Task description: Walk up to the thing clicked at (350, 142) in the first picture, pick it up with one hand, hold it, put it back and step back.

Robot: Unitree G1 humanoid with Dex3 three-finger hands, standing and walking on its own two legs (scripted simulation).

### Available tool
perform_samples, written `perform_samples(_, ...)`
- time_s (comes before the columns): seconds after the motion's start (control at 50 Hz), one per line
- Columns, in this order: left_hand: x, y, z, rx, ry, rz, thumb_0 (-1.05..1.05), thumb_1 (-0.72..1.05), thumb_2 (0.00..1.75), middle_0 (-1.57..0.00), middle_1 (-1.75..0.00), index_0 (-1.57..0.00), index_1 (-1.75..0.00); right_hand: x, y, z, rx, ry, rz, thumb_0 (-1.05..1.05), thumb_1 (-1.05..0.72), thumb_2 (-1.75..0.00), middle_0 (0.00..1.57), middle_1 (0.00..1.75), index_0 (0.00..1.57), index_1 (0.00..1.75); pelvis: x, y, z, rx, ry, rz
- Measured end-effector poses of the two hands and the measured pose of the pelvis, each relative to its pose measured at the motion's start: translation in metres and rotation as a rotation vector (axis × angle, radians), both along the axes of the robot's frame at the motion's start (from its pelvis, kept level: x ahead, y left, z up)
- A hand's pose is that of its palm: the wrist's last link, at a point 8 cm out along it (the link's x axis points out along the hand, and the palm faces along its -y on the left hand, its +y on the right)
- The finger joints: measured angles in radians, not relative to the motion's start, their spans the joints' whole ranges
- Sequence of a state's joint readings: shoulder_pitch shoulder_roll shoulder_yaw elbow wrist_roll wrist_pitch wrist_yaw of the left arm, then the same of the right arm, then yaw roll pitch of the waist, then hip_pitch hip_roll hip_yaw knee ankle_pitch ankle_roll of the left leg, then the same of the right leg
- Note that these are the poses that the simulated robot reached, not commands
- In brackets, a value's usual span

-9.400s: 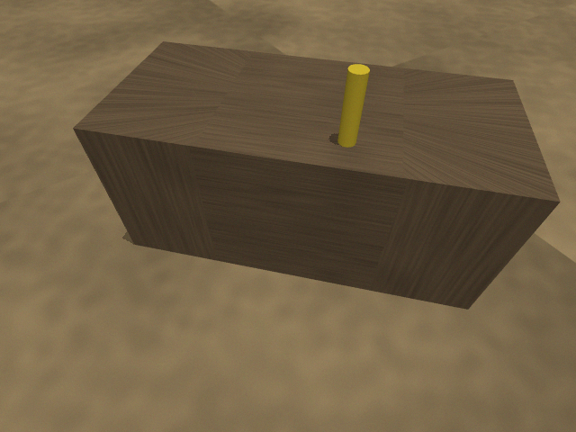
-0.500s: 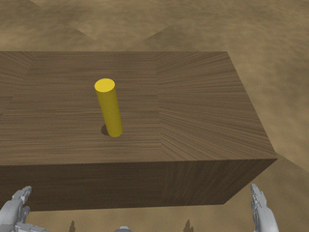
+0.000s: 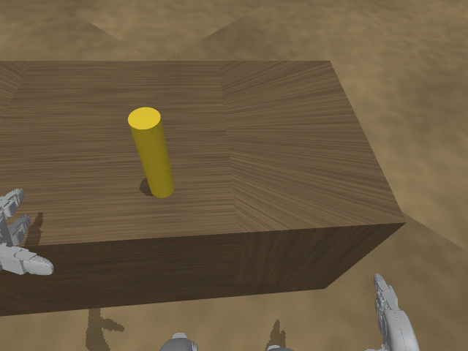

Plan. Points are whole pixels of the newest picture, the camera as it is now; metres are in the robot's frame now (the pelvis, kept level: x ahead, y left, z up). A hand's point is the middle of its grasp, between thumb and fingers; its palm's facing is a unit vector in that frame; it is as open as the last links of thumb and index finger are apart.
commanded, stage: go down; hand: left
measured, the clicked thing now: (154, 158) +0.49 +0.15 -0.01
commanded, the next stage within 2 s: approach in 0.38 s
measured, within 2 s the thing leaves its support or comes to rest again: neither
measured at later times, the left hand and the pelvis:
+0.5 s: hand (28, 200) +0.37 +0.34 +0.03, palm faces +0.15 -0.98 -0.08, open 17.7 cm; pelvis +0.00 +0.00 +0.00, yaw -1 degrees
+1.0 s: hand (123, 178) +0.47 +0.22 -0.06, palm faces +0.02 -1.00 +0.09, open 17.7 cm; pelvis -0.02 +0.00 -0.06, yaw -3 degrees
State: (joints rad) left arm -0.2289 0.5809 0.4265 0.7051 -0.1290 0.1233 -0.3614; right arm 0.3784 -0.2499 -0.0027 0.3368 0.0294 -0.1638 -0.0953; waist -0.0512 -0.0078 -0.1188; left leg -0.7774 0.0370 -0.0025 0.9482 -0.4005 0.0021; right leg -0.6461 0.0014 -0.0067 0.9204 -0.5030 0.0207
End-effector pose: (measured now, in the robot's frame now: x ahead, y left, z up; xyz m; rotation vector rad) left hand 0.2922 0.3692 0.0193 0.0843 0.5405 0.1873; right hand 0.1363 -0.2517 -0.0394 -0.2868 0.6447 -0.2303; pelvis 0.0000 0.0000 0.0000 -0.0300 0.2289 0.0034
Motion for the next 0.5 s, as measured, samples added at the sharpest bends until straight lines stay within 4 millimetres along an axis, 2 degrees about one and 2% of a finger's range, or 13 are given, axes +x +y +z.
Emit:
perform_samples(0.3, 0.034, 0.013, 0.014, -0.011, -0.136, -0.021, -0.01, -0.57, 0.02, -0.05, -0.04, -0.06, -0.04, 0.003, 0.004, 0.002, 0.005, 0.018, 0.039, -0.01, 0.48, -0.06, 0.05, 0.06, 0.06, 0.05, 0.000, 0.000, 0.000, -0.010, 0.023, -0.005)
perform_samples(0.5, 0.051, 0.017, 0.022, -0.017, -0.199, -0.023, -0.02, -0.59, 0.01, -0.05, -0.04, -0.06, -0.03, -0.001, -0.002, 0.002, -0.008, 0.036, 0.038, -0.01, 0.49, -0.06, 0.05, 0.06, 0.06, 0.05, -0.002, -0.003, -0.003, -0.012, 0.045, -0.006)
